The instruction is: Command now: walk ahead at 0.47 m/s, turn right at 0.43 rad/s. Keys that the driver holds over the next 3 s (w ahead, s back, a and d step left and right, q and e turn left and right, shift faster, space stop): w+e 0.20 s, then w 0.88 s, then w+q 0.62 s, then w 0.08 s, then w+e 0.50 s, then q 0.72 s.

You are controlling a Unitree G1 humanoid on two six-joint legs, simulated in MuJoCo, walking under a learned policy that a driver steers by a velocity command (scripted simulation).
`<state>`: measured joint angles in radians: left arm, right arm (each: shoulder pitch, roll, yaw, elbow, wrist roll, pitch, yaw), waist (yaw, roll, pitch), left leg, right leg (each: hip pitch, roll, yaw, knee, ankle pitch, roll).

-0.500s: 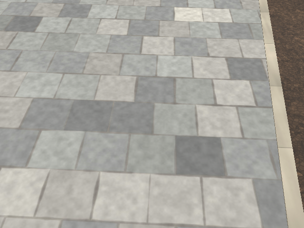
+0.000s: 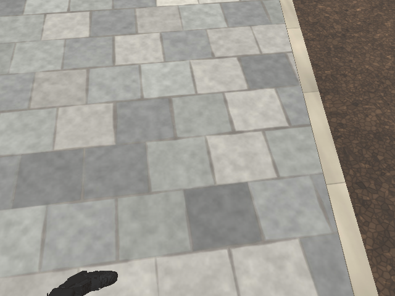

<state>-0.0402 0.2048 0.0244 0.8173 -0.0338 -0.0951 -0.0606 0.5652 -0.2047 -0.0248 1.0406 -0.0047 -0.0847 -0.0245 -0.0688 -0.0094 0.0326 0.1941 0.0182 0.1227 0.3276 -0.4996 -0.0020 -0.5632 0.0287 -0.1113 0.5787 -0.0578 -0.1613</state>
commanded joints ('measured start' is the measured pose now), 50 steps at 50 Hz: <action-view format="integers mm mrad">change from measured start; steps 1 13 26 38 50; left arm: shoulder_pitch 483 299 432 246 -49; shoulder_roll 303 170 128 107 100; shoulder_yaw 106 53 25 36 30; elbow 59 -12 -5 -57 -168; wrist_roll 9 22 47 32 13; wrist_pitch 19 -9 13 15 -16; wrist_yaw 27 55 63 65 12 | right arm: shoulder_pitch -42 -391 -151 -233 -105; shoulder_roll -132 -105 -290 -180 -215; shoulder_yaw -13 -38 -85 -55 -63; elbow -110 -305 -308 -253 -170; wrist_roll -31 -10 1 11 25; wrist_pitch -23 -35 -64 -38 12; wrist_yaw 4 -5 32 44 12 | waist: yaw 258 66 -42 58 6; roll -49 -35 80 72 87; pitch -288 6 -339 -24 34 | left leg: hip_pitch -564 -784 -18 -282 -89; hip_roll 85 96 237 185 240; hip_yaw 6 -156 -398 -290 -232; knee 839 539 162 -188 -88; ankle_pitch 699 487 519 652 715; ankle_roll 17 -35 225 236 172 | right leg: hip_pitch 856 221 263 -173 -115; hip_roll -192 -110 -48 -155 -79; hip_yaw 376 292 256 163 115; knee -7 -410 365 349 -55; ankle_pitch -2 137 95 -32 43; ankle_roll -143 -115 46 150 96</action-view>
